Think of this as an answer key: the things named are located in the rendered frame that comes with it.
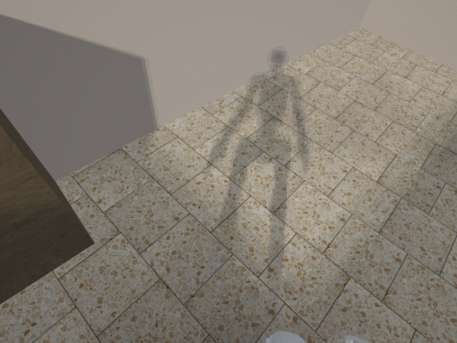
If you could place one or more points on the cabinet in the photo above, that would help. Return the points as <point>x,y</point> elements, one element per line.
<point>39,230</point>

